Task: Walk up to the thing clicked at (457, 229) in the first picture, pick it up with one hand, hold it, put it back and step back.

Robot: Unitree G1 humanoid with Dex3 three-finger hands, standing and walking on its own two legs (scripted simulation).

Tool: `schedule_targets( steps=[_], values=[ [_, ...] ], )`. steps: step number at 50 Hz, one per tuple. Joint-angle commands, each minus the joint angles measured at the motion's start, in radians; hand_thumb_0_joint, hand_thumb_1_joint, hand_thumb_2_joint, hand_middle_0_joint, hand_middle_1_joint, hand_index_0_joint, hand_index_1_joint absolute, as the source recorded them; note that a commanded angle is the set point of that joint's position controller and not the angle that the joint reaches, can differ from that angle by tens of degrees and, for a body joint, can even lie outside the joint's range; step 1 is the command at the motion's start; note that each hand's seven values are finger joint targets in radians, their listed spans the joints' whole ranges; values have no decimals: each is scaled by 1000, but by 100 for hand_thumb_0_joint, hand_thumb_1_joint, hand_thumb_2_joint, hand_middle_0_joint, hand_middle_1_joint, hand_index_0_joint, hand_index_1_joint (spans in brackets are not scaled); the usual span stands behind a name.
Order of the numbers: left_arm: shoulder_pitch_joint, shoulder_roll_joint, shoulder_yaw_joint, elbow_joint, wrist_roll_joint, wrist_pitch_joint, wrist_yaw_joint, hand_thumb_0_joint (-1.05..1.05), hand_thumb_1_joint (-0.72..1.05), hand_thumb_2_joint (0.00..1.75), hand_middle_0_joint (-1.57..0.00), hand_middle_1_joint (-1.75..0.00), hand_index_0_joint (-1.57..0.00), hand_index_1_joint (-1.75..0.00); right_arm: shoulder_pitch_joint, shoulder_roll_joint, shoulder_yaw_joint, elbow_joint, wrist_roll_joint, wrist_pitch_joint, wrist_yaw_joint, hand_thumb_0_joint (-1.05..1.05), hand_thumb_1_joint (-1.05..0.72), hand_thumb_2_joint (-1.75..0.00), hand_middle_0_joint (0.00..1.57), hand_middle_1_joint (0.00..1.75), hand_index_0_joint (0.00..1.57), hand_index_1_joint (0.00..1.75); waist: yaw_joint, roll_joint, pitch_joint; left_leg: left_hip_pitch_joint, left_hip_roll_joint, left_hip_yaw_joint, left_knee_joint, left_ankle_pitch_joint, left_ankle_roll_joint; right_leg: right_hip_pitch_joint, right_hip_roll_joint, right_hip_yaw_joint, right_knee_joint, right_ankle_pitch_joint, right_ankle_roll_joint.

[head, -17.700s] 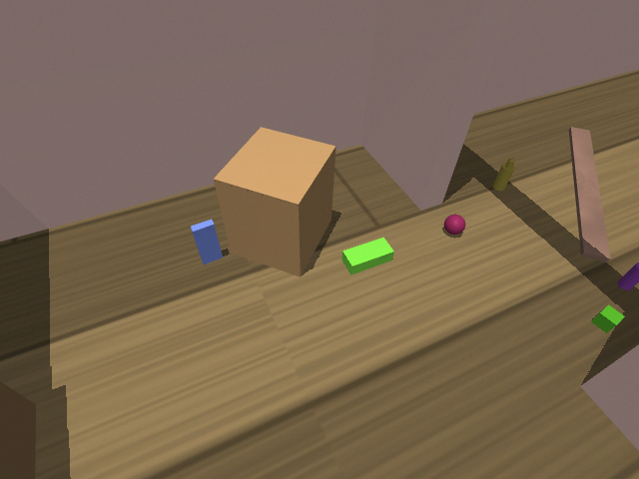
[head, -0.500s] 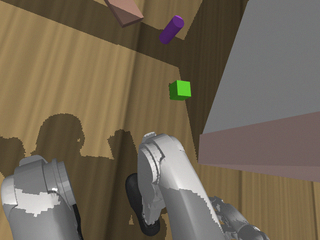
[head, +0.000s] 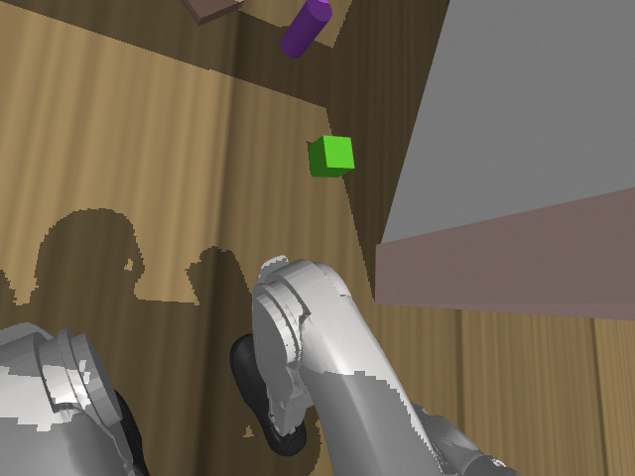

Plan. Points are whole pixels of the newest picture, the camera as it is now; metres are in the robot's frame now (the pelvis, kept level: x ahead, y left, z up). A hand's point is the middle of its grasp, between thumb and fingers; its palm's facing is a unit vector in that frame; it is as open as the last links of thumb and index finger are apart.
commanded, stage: rest palm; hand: left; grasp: from above
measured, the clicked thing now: out of the picture +0.44 +0.37 -0.26
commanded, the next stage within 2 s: close in 0.64 s
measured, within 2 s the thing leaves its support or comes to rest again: neither
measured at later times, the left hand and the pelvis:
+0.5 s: hand out of the picture +0.42 +0.36 -0.24, palm faces -0.43 -0.18 -0.88, open 13.8 cm; pelvis +0.00 +0.00 +0.00, yaw -1 degrees
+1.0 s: hand out of the picture +0.42 +0.37 -0.24, palm faces -0.43 -0.19 -0.88, open 12.6 cm; pelvis +0.00 +0.00 +0.00, yaw -2 degrees
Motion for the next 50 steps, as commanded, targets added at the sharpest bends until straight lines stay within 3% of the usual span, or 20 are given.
schedule_targets(
  steps=[1,6,10,16,18,19,22,25,27,28,29,30,31,34,39,40,41,42,48,50],
  values=[
    [-247,252,-4,-112,1,-15,56,0,-52,99,-7,-103,-7,-103,146,-318,-88,-17,4,-15,-10,0,-90,-90,20,30,20,30,-15,511,-659,516,10,58,-224,194,-2,329,33,-27,-235,283,-22],
    [-241,288,24,-63,20,-4,96,0,-53,101,-7,-102,-7,-102,143,-333,-85,-9,2,-18,-9,0,-90,-90,20,30,20,30,-15,509,-629,507,15,40,-237,178,-10,297,31,-45,-216,271,-24],
    [-256,262,-1,-51,34,10,103,0,-51,101,-8,-104,-8,-104,131,-332,-81,-16,-6,-31,-4,0,-90,-90,20,30,20,30,-29,532,-607,524,15,39,-238,181,-12,283,30,-45,-209,277,-25],
    [-277,266,-5,-42,12,17,95,0,-49,98,-8,-105,-9,-104,128,-342,-80,-16,-2,-48,2,0,-90,-90,20,30,20,30,-42,518,-577,508,17,26,-247,134,-15,265,24,-50,-211,237,-24],
    [-284,227,-45,-52,8,16,82,0,-51,97,-7,-106,-8,-105,109,-334,-76,-32,-3,-54,5,0,-90,-90,20,30,20,30,-39,527,-573,500,17,32,-241,130,-14,263,30,-47,-219,236,-24],
    [-267,264,-17,-41,4,17,82,0,-50,98,-8,-106,-8,-105,123,-337,-74,-17,-3,-52,6,0,-90,-90,20,30,20,30,-43,512,-583,508,17,28,-239,139,-12,282,27,-47,-222,246,-21],
    [-292,246,-50,-99,2,7,79,0,-49,99,-8,-108,-9,-107,117,-337,-70,-33,-1,-54,8,0,-91,-91,20,30,20,30,-35,528,-627,529,17,37,-226,188,-11,316,33,-40,-221,292,-19],
    [-226,272,-14,-59,-7,8,97,0,-47,98,-9,-109,-10,-108,124,-336,-61,-14,-8,-48,9,0,-90,-91,20,30,20,30,-22,526,-662,530,21,44,-209,247,-9,380,41,-36,-227,347,-15],
    [-264,246,-36,-84,-5,10,97,0,-47,97,-8,-109,-9,-107,133,-334,-59,-15,-10,-49,13,0,-90,-90,20,30,20,30,-37,538,-633,548,21,37,-217,267,-12,344,38,-50,-214,351,-16],
    [-245,285,-7,-41,-9,12,104,0,-47,96,-8,-109,-9,-107,121,-340,-57,-5,-12,-45,11,0,-90,-90,20,30,20,30,-31,546,-625,538,24,25,-231,233,-16,325,38,-56,-214,319,-20],
    [-301,257,-47,-110,-8,4,97,0,-47,97,-8,-109,-9,-107,120,-336,-53,-15,-9,-48,14,0,-90,-91,20,30,20,30,-35,574,-620,550,23,23,-229,241,-18,312,35,-55,-208,324,-22],
    [-263,295,-11,-51,-3,10,102,0,-49,96,-8,-107,-9,-106,117,-350,-56,-13,-10,-49,14,0,-91,-91,20,30,20,30,-39,552,-613,559,28,12,-232,219,-20,304,31,-61,-199,306,-23],
    [-267,271,-36,-85,0,9,99,0,-48,98,-8,-108,-9,-107,107,-349,-52,-31,-9,-48,14,0,-90,-90,20,30,20,30,-33,557,-624,554,24,20,-230,234,-18,320,37,-57,-210,319,-21],
    [-239,298,3,-51,7,13,109,0,-46,101,-10,-110,-10,-109,116,-353,-56,-22,-12,-51,16,0,-90,-90,20,30,20,30,-34,555,-590,537,24,16,-242,198,-21,306,34,-60,-202,289,-24],
    [-260,284,-20,-63,-4,13,95,0,-37,88,-12,-108,-15,-104,117,-356,-54,-40,-12,-56,18,0,-90,-90,20,30,20,30,-43,528,-583,504,20,24,-237,154,-11,308,36,-53,-227,258,-20],
    [-262,328,14,-79,-10,11,100,0,-36,90,-14,-108,-17,-104,125,-357,-51,-27,-11,-53,14,0,-90,-90,20,30,20,30,-35,520,-610,505,24,21,-232,172,-11,331,36,-54,-227,276,-17],
    [-250,288,-24,-55,1,13,92,0,-33,89,-16,-107,-20,-104,114,-350,-52,-44,-10,-54,16,0,-90,-90,20,30,20,30,-38,513,-590,488,21,30,-219,161,-7,318,38,-42,-225,268,-20],
    [-243,315,3,-54,-5,11,94,0,-31,89,-17,-107,-21,-104,123,-354,-53,-30,-11,-53,15,0,-90,-90,20,30,20,30,-36,507,-592,482,22,32,-221,165,-6,327,38,-46,-233,271,-16],
    [-277,269,-39,-92,-15,3,71,0,-25,82,-20,-105,-25,-100,110,-351,-55,-35,-8,-50,9,0,-90,-90,20,30,20,30,-36,541,-603,523,26,12,-241,164,-17,297,37,-59,-218,264,-23],
    [-230,282,-19,-70,-20,0,78,0,-22,81,-22,-104,-27,-99,123,-357,-52,-23,-13,-43,9,0,-89,-90,20,30,20,30,-34,536,-617,526,25,13,-240,196,-17,341,40,-60,-225,295,-19]
  ],
)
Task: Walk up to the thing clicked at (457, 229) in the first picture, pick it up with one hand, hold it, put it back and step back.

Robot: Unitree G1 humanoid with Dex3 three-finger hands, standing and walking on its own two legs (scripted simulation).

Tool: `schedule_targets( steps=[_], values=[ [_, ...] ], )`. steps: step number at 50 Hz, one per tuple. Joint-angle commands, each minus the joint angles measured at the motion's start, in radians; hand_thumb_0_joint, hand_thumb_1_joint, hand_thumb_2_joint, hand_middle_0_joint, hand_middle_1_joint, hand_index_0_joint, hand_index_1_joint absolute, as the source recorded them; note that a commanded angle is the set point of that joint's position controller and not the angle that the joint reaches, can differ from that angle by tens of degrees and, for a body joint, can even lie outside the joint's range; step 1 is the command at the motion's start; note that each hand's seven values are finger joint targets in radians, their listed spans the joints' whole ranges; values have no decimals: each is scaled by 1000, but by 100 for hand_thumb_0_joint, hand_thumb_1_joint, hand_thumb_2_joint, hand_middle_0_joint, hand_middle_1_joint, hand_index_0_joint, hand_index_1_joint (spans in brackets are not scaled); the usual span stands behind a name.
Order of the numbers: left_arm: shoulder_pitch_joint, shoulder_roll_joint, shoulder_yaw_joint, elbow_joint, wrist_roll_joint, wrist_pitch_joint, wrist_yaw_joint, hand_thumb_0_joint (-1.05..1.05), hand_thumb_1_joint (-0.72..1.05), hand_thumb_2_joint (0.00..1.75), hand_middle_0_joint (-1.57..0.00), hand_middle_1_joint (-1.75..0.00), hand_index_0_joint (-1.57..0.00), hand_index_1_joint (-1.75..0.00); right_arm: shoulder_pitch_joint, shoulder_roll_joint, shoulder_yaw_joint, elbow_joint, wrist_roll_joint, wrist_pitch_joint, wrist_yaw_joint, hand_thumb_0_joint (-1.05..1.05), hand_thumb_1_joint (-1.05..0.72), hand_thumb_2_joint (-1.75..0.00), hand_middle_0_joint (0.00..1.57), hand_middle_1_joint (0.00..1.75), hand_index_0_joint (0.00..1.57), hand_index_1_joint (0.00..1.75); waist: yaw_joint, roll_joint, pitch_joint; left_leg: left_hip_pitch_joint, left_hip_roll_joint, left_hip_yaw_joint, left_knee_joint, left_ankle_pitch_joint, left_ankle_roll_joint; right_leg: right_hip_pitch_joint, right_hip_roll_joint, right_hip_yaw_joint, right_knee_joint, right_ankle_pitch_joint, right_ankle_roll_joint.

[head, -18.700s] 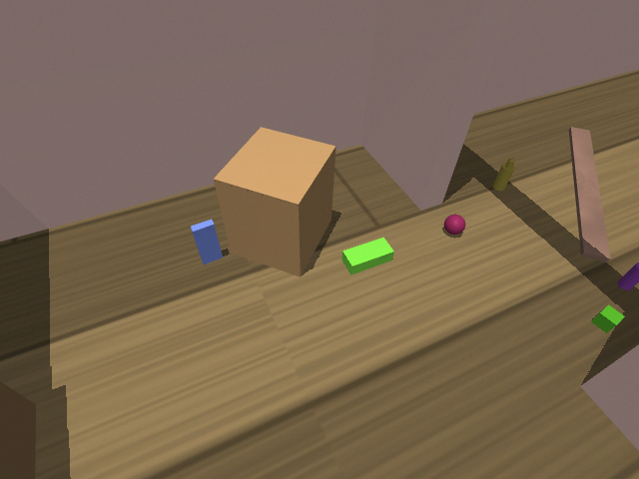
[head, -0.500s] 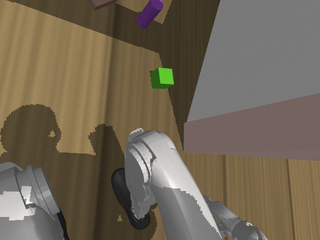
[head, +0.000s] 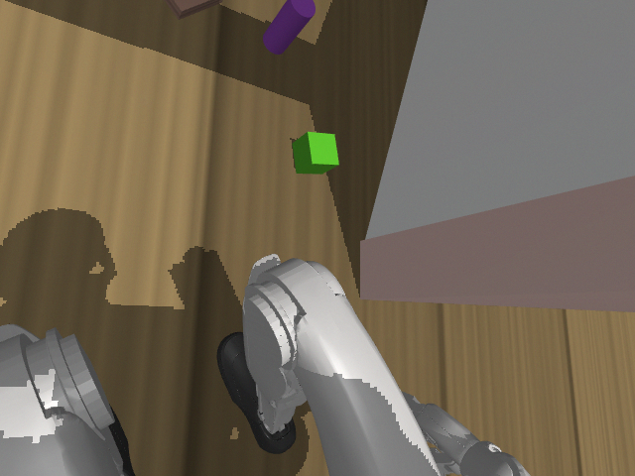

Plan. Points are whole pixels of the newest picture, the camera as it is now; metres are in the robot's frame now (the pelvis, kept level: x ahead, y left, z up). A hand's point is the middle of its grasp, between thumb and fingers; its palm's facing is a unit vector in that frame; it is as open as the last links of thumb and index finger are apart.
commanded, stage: close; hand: left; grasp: from above
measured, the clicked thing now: out of the picture +0.43 +0.38 -0.26
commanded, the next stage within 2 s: settle in 1.04 s
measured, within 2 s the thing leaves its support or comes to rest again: leaves its support in 1.42 s
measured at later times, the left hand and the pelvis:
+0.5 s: hand out of the picture +0.42 +0.37 -0.24, palm faces -0.42 -0.19 -0.89, open 10.7 cm; pelvis +0.00 +0.00 +0.00, yaw +0 degrees
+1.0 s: hand out of the picture +0.42 +0.37 -0.24, palm faces -0.41 -0.19 -0.89, open 10.3 cm; pelvis +0.00 +0.00 +0.00, yaw +0 degrees
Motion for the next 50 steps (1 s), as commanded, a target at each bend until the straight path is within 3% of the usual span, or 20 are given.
schedule_targets(
  steps=[1,6,8,9,12,15,17,19,21,22,25,26,29,31,34,36,37,43,46,50],
  values=[
    [-210,209,-1,-93,-2,-9,34,0,-21,79,-23,-103,-28,-98,158,-315,-98,2,10,2,-14,0,-90,-90,20,30,20,30,-36,552,-615,509,22,43,-255,192,-21,301,25,-37,-204,277,-35],
    [-209,242,24,-107,1,-15,47,0,-15,76,-29,-98,-33,-93,150,-325,-96,3,14,1,-13,0,-89,-90,20,30,20,30,-21,566,-615,520,24,46,-255,202,-23,300,24,-39,-208,280,-34],
    [-241,220,4,-161,5,-25,53,0,-12,77,-32,-97,-36,-92,139,-318,-94,3,9,-1,-12,0,-89,-90,20,30,20,30,-17,612,-639,544,24,44,-264,219,-30,294,24,-43,-195,293,-38],
    [-190,226,22,-84,11,-14,57,0,-11,76,-32,-97,-36,-93,139,-323,-97,6,8,-2,-12,0,-90,-90,20,30,20,30,-22,595,-617,548,26,38,-263,214,-30,278,24,-46,-191,284,-37],
    [-237,242,24,-126,16,-12,66,0,-4,72,-36,-95,-41,-90,149,-325,-101,-6,4,-2,-8,0,-90,-90,20,30,20,30,-26,599,-629,532,21,50,-266,192,-26,292,24,-38,-204,272,-38],
    [-245,213,-1,-110,4,-5,60,0,-2,70,-39,-91,-43,-86,141,-323,-97,-5,4,-9,-7,0,-90,-90,20,30,20,30,-42,568,-608,510,23,52,-251,178,-21,300,27,-31,-213,267,-35],
    [-255,248,19,-112,3,-1,61,0,0,67,-39,-90,-44,-85,145,-330,-98,-5,11,-13,-9,0,-90,-90,20,30,20,30,-31,557,-625,506,23,49,-248,180,-19,294,24,-31,-211,268,-34],
    [-218,212,2,-65,-2,2,54,0,5,65,-44,-88,-48,-83,149,-321,-95,-1,6,-14,-6,0,-90,-90,20,30,20,30,-42,538,-594,487,22,53,-243,180,-16,304,25,-28,-214,271,-32],
    [-259,214,-10,-118,-12,-7,52,0,8,66,-46,-89,-51,-84,142,-316,-92,-10,11,-15,-9,0,-90,-90,20,30,20,30,-37,541,-615,481,22,62,-234,182,-12,326,31,-18,-226,278,-31],
    [-222,238,12,-78,-15,-2,54,0,9,64,-46,-88,-51,-83,144,-322,-90,-4,9,-11,-12,0,-90,-90,20,30,20,30,-32,522,-628,476,23,62,-235,180,-12,347,32,-14,-231,275,-30],
    [-219,256,16,-94,-13,0,47,0,14,61,-50,-86,-55,-80,144,-323,-90,-3,9,-11,-12,0,-90,-90,20,30,20,30,-24,547,-647,502,24,59,-232,205,-14,340,29,-22,-220,289,-30],
    [-236,226,-4,-112,-15,-5,42,0,15,63,-52,-84,-57,-79,147,-318,-88,-8,11,-11,-12,0,-90,-90,20,30,20,30,-32,540,-630,491,24,57,-234,199,-14,329,29,-22,-214,286,-32],
    [-200,243,24,-69,-23,-5,45,0,21,61,-55,-83,-61,-78,145,-326,-89,1,12,-7,-16,0,-89,-90,20,30,20,30,-26,528,-603,471,24,48,-248,166,-17,314,27,-34,-219,253,-31],
    [-213,232,4,-78,-15,-11,39,0,22,63,-57,-84,-62,-78,138,-328,-89,-3,12,-5,-17,0,-89,-90,20,30,20,30,-32,532,-581,473,23,41,-258,145,-19,284,23,-41,-209,234,-35],
    [-214,250,21,-100,-11,-12,41,0,29,66,-64,-82,-68,-78,143,-329,-86,-3,8,0,-17,0,-89,-90,20,30,20,30,-23,550,-631,506,24,38,-259,176,-22,312,25,-41,-206,258,-34],
    [-212,207,-17,-93,-11,-15,34,0,35,66,-68,-82,-72,-78,128,-320,-85,-10,6,-2,-16,0,-89,-90,20,30,20,30,-29,549,-590,496,25,42,-258,175,-21,296,30,-39,-210,260,-34],
    [-195,240,13,-70,-13,-12,41,0,36,67,-70,-81,-74,-77,137,-330,-85,-5,9,0,-18,0,-89,-90,20,30,20,30,-26,536,-594,492,22,40,-260,166,-20,297,27,-40,-213,253,-33],
    [-227,225,-4,-109,-5,-11,38,0,47,66,-78,-78,-82,-74,148,-324,-85,-6,2,3,-16,0,-89,-90,20,30,20,30,-32,547,-617,498,22,50,-247,193,-16,311,30,-34,-217,279,-31],
    [-191,216,-2,-52,-8,-5,37,0,52,68,-82,-77,-86,-74,153,-321,-79,0,3,1,-15,0,-89,-90,20,30,20,30,-42,526,-588,483,23,45,-246,185,-16,304,29,-36,-217,273,-29],
    [-197,238,8,-86,-13,-5,32,0,55,70,-86,-77,-89,-74,151,-323,-85,0,6,1,-16,0,-90,-90,20,30,20,30,-22,539,-618,496,20,51,-246,188,-16,321,28,-29,-220,275,-31]
  ],
)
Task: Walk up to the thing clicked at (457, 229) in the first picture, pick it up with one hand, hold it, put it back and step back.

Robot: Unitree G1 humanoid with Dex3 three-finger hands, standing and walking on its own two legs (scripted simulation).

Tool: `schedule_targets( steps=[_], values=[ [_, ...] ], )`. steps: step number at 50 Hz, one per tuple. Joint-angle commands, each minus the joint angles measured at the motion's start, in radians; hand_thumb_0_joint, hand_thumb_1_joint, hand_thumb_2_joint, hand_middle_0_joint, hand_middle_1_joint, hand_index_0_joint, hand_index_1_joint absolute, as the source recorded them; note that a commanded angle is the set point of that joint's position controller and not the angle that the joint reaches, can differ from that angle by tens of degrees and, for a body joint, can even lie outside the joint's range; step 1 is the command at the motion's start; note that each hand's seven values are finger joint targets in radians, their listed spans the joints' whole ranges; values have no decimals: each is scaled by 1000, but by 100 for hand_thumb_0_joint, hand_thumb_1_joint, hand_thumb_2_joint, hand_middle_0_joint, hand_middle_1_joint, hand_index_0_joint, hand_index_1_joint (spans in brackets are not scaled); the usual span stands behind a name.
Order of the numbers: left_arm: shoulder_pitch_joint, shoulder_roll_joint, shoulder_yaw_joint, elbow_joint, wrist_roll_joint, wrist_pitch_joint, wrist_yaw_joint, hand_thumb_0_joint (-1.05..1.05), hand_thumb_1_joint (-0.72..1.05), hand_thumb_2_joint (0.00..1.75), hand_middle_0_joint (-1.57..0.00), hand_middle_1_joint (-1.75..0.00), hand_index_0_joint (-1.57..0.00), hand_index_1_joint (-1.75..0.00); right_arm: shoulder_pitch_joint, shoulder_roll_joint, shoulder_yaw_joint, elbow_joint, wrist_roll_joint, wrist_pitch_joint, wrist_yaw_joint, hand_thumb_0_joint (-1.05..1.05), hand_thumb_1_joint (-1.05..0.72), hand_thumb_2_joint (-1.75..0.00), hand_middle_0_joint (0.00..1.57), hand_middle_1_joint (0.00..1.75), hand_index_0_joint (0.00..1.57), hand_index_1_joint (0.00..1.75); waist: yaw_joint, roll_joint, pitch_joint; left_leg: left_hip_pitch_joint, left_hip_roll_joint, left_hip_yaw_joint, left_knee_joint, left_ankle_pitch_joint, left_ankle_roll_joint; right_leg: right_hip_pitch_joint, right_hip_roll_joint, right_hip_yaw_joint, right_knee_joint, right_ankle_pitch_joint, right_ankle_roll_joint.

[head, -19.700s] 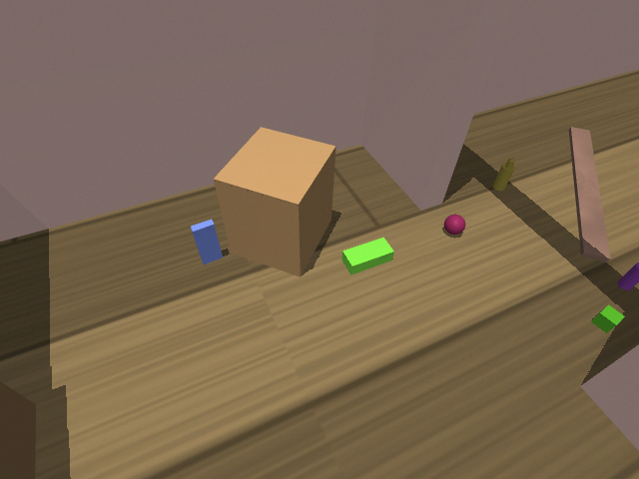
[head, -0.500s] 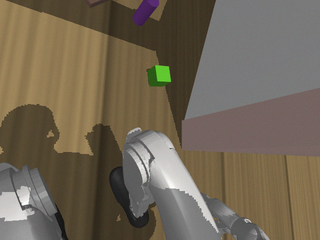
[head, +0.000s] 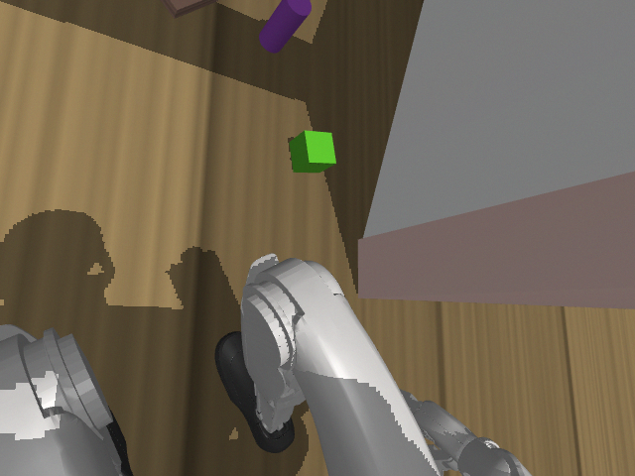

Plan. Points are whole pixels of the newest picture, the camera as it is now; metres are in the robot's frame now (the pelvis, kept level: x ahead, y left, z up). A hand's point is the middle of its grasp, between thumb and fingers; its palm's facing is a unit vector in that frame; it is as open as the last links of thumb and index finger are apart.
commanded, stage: close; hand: left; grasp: from above
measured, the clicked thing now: out of the picture +0.43 +0.38 -0.26
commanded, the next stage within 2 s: settle in 0.04 s
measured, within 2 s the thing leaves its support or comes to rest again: leaves its support in 0.42 s
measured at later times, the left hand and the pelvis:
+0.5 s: hand out of the picture +0.42 +0.38 -0.22, palm faces -0.39 -0.18 -0.90, open 10.2 cm; pelvis +0.00 +0.00 +0.00, yaw +1 degrees
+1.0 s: hand out of the picture +0.41 +0.38 -0.13, palm faces -0.43 -0.15 -0.89, open 10.2 cm; pelvis +0.00 -0.01 +0.02, yaw +6 degrees
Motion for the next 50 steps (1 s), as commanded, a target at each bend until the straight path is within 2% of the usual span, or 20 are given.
schedule_targets(
  steps=[1,3,4,5,7,9,13,16,17,21,23,26,27,30,32,37,39,41,44,50],
  values=[
    [-202,223,8,-90,-4,5,17,0,58,68,-88,-76,-91,-73,167,-319,-100,3,11,-3,-12,0,-90,-90,20,30,20,30,-28,550,-608,480,21,57,-249,175,-12,303,24,-24,-213,255,-31],
    [-182,214,18,-92,-17,2,18,0,60,68,-90,-74,-93,-71,164,-313,-96,5,10,-2,-14,0,-89,-90,20,30,20,30,-24,526,-623,483,21,52,-249,178,-11,314,27,-31,-221,260,-26],
    [-179,201,6,-68,-15,1,19,0,62,67,-92,-74,-95,-71,165,-316,-98,5,5,2,-16,0,-90,-90,20,30,20,30,-35,533,-597,463,22,57,-256,161,-11,321,31,-24,-225,250,-30],
    [-214,229,23,-120,-15,-2,19,0,63,68,-92,-74,-95,-71,165,-321,-100,1,8,1,-15,0,-89,-90,20,30,20,30,-24,550,-617,483,20,49,-262,160,-14,301,25,-34,-216,247,-30],
    [-170,209,14,-68,-9,10,13,0,67,67,-95,-73,-98,-70,163,-311,-94,0,5,1,-13,0,-90,-90,20,30,20,30,-26,537,-596,464,21,52,-259,160,-13,300,27,-31,-214,245,-31],
    [-214,224,22,-129,-15,2,14,0,67,76,-99,-80,-103,-76,162,-316,-100,2,10,4,-16,0,-91,-90,20,30,20,30,-23,563,-640,498,23,47,-262,171,-17,308,26,-34,-213,253,-31],
    [-201,230,32,-138,-12,22,0,0,72,75,-104,-77,-108,-74,170,-317,-111,8,15,6,-15,0,-91,-90,20,30,20,30,-9,600,-653,522,21,48,-273,200,-22,284,21,-34,-201,271,-35],
    [-211,250,60,-215,-8,21,-3,0,77,76,-108,-79,-111,-75,175,-314,-125,11,13,13,-15,0,-91,-90,20,30,20,30,8,653,-711,566,20,54,-279,229,-27,294,19,-32,-194,284,-40],
    [-208,225,42,-227,-4,23,-10,0,77,77,-108,-78,-112,-75,169,-308,-132,4,17,11,-11,0,-91,-90,20,30,20,30,6,659,-692,563,20,58,-272,236,-27,281,18,-27,-192,288,-41],
    [-222,213,60,-316,-20,27,-21,0,80,77,-110,-77,-113,-73,180,-300,-157,9,31,15,-9,0,-91,-90,20,30,20,30,21,644,-736,544,15,74,-268,224,-20,279,17,-16,-208,288,-39],
    [-190,181,43,-345,-18,34,-39,0,79,77,-110,-77,-113,-73,185,-289,-170,14,36,16,-4,0,-91,-90,20,30,20,30,35,659,-753,563,13,84,-266,242,-19,283,18,-6,-210,300,-40],
    [-174,159,54,-383,-33,54,-60,0,79,75,-108,-76,-112,-73,203,-280,-196,16,52,18,2,0,-91,-90,20,30,20,30,48,638,-789,548,10,95,-262,256,-15,299,18,12,-218,310,-39],
    [-209,155,52,-438,-42,56,-65,0,78,75,-108,-76,-112,-72,217,-276,-203,25,60,24,1,0,-90,-90,20,30,20,30,58,643,-812,552,6,99,-274,251,-15,293,15,11,-224,308,-38],
    [-187,113,34,-437,-54,82,-99,0,74,74,-105,-76,-108,-72,221,-265,-227,28,81,38,2,0,-91,-90,20,30,20,30,76,639,-787,528,-1,99,-309,194,-19,247,7,19,-225,251,-47],
    [-175,61,8,-414,-58,99,-129,0,75,74,-106,-76,-109,-73,226,-260,-244,27,92,48,0,0,-91,-90,20,30,20,30,72,602,-765,522,-4,95,-331,154,-18,215,2,18,-230,219,-48],
    [-212,22,-16,-482,-78,114,-198,0,77,77,-108,-78,-111,-75,251,-241,-262,23,122,80,-8,0,-91,-90,20,30,20,30,79,554,-804,518,-16,108,-350,169,-9,234,-6,41,-250,230,-48],
    [-211,41,-4,-499,-78,114,-217,0,81,80,-113,-77,-115,-74,250,-237,-270,20,130,94,-19,0,-91,-90,20,30,20,30,95,556,-814,521,-20,121,-355,166,-9,242,-10,53,-259,220,-49],
    [-210,15,-21,-496,-78,114,-243,0,85,81,-115,-78,-118,-76,257,-227,-274,24,134,107,-27,0,-91,-90,20,30,20,30,87,527,-805,509,-24,133,-351,159,-4,250,-11,68,-276,208,-49],
    [-239,40,-1,-545,-90,101,-264,0,87,84,-117,-79,-119,-77,269,-216,-277,17,139,124,-45,0,-91,-90,20,30,20,30,93,502,-830,482,-32,153,-344,163,2,293,-11,91,-302,192,-49],
    [-212,50,9,-548,-88,83,-299,0,83,83,-112,-82,-115,-79,281,-206,-285,19,142,153,-76,0,-91,-90,20,30,20,30,108,472,-841,499,-37,164,-363,183,3,315,-16,105,-327,189,-52]
  ],
)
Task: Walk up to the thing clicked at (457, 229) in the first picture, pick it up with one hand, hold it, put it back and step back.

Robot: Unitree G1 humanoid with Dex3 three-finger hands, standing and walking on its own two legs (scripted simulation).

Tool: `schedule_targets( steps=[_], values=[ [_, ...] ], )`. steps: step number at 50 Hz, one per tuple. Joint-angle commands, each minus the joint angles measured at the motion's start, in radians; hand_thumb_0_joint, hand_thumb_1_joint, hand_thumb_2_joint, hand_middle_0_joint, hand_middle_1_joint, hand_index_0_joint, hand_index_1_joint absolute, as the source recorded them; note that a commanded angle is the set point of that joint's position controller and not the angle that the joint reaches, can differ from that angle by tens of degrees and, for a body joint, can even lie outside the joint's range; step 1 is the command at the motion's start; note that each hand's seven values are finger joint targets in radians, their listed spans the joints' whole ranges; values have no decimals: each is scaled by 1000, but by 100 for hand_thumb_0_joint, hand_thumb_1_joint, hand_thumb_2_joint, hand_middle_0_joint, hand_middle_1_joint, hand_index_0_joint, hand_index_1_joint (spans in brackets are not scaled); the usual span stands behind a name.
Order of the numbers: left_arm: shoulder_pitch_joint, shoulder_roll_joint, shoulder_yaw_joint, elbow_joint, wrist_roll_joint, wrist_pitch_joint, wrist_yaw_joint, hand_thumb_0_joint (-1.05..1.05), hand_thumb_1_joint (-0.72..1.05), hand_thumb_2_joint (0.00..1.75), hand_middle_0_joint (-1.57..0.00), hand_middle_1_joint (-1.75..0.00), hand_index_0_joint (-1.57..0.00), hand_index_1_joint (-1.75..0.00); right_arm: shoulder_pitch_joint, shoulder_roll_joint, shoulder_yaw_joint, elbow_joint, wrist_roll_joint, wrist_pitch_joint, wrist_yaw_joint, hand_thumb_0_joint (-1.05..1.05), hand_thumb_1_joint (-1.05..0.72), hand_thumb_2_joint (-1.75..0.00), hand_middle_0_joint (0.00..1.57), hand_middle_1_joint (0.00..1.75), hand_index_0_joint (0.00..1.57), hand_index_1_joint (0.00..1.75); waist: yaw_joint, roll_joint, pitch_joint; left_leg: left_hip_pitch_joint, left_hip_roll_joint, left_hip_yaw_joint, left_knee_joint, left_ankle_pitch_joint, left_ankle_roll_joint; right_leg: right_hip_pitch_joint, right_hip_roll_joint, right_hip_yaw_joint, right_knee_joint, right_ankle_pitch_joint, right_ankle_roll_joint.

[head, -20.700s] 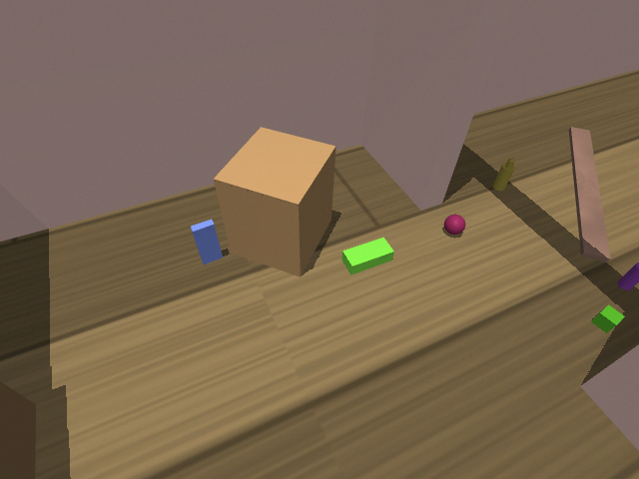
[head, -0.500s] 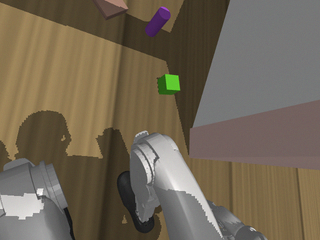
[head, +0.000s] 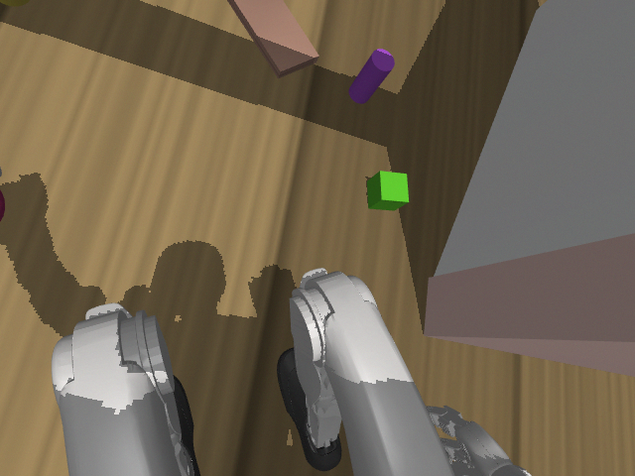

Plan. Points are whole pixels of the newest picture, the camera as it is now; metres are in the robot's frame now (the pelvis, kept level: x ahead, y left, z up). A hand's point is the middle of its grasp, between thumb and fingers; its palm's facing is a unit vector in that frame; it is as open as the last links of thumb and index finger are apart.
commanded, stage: settle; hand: left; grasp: from above
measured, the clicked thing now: out of the picture +0.46 +0.36 -0.18
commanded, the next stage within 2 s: lift in 0.02 s
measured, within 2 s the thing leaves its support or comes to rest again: neither
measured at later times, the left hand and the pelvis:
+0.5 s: hand out of the picture +0.42 +0.35 -0.08, palm faces -0.45 -0.13 -0.88, open 10.2 cm; pelvis -0.01 +0.00 +0.05, yaw +3 degrees
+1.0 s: hand out of the picture +0.34 +0.33 +0.12, palm faces -0.41 -0.16 -0.90, open 10.3 cm; pelvis +0.00 +0.01 +0.20, yaw +8 degrees
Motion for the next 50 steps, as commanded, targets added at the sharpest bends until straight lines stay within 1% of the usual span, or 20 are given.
schedule_targets(
  steps=[1,4,6,7,8,13,17,20,23,24,27,29,33,35,39,44,45,47,48,50],
  values=[
    [-321,289,53,-190,-8,-11,19,0,82,87,-112,-82,-115,-79,200,-240,-93,-18,9,15,-37,0,-90,-90,20,30,20,30,-1,327,-692,504,-13,52,-228,150,1,347,30,27,-275,204,-32],
    [-334,302,65,-214,-1,-11,17,0,83,89,-113,-81,-115,-79,206,-239,-100,-14,14,28,-48,0,-90,-90,20,30,20,30,14,355,-723,546,-16,54,-250,158,-3,339,27,26,-273,205,-38],
    [-337,276,49,-208,1,-7,11,0,81,83,-114,-83,-117,-80,208,-247,-104,-16,16,32,-55,0,-94,-91,20,30,20,30,0,359,-692,558,-18,49,-272,142,-3,294,19,4,-279,203,-39],
    [-327,274,48,-212,3,-4,5,0,73,89,-106,-76,-109,-74,215,-238,-106,-14,18,37,-57,0,-88,-89,20,30,20,30,8,364,-714,579,-17,49,-280,150,-3,313,22,11,-277,209,-39],
    [-314,293,64,-218,3,0,3,0,74,81,-110,-79,-112,-77,215,-241,-113,-15,20,42,-60,0,-93,-91,20,30,20,30,24,367,-732,591,-16,51,-282,159,-3,315,21,14,-279,213,-39],
    [-309,272,62,-283,-39,25,-36,0,75,85,-106,-82,-109,-79,233,-231,-133,-21,33,56,-71,0,-91,-90,20,30,20,30,38,371,-769,613,-25,71,-325,150,3,350,14,26,-327,204,-36],
    [-259,261,65,-362,-52,39,-73,0,77,85,-106,-83,-109,-79,238,-227,-157,-24,54,68,-81,0,-91,-90,20,30,20,30,66,359,-789,655,-28,73,-375,151,4,365,7,36,-356,203,-38],
    [-229,228,48,-410,-62,43,-95,0,75,86,-106,-82,-109,-79,235,-217,-168,-30,64,75,-89,0,-91,-90,20,30,20,30,67,357,-779,695,-26,62,-420,122,3,361,5,41,-375,181,-40],
    [-199,209,53,-469,-81,47,-107,0,73,88,-104,-82,-106,-80,230,-211,-187,-34,80,78,-95,0,-91,-90,20,30,20,30,93,358,-809,743,-27,60,-476,113,4,365,0,48,-398,177,-42],
    [-188,182,35,-477,-91,46,-114,0,72,88,-104,-83,-106,-80,230,-201,-188,-40,82,79,-98,0,-91,-90,20,30,20,30,82,344,-798,736,-28,65,-482,105,6,380,1,54,-418,172,-40],
    [-151,183,47,-522,-103,48,-118,0,71,88,-101,-86,-104,-83,228,-195,-198,-42,96,81,-110,0,-91,-90,20,30,20,30,103,305,-806,760,-33,75,-521,101,11,416,-2,69,-469,161,-40],
    [-137,146,24,-549,-116,51,-126,0,71,91,-101,-87,-104,-84,226,-189,-202,-47,103,80,-118,0,-90,-90,20,30,20,30,94,301,-788,779,-33,71,-563,71,11,441,-4,73,-504,139,-39],
    [-88,119,13,-627,-141,63,-143,0,72,88,-100,-90,-104,-86,215,-183,-210,-59,114,81,-136,0,-90,-90,20,30,20,30,108,288,-819,870,-30,61,-638,92,9,518,-6,77,-555,162,-36],
    [-30,108,18,-648,-148,75,-146,0,70,87,-99,-87,-102,-84,202,-184,-218,-60,124,82,-144,0,-90,-90,20,30,20,30,126,290,-811,923,-27,52,-687,100,7,548,-8,77,-584,171,-35],
    [1,89,16,-712,-156,91,-145,0,67,89,-97,-89,-101,-85,176,-170,-220,-67,135,84,-163,0,-90,-90,20,30,20,30,121,270,-785,990,-29,53,-771,86,7,631,-9,89,-664,169,-31],
    [95,39,-1,-743,-164,119,-144,0,66,87,-96,-88,-100,-85,161,-150,-220,-64,143,81,-179,0,-90,-90,20,30,20,30,127,229,-747,1091,-35,81,-865,140,10,764,-10,108,-800,193,-28],
    [117,18,-14,-757,-165,123,-145,0,65,87,-96,-87,-99,-84,153,-144,-221,-63,145,80,-183,0,-90,-90,20,30,20,30,131,234,-751,1129,-33,79,-898,134,6,793,-10,110,-823,192,-27],
    [152,24,1,-773,-168,133,-140,0,62,89,-94,-90,-97,-86,141,-138,-220,-67,152,77,-193,0,-90,-90,20,30,20,30,141,227,-729,1180,-33,72,-969,103,4,857,-10,116,-877,174,-25],
    [166,-5,-21,-778,-166,136,-141,0,62,88,-94,-89,-97,-86,131,-134,-220,-66,154,75,-198,0,-90,-90,20,30,20,30,134,217,-709,1200,-34,70,-1001,87,2,881,-9,119,-905,166,-25],
    [160,-11,-22,-796,-168,139,-137,0,62,90,-95,-89,-97,-86,126,-128,-218,-59,159,68,-209,0,-90,-90,20,30,20,30,127,224,-657,1234,-35,69,-1064,48,-1,922,-11,130,-964,139,-24]
  ],
)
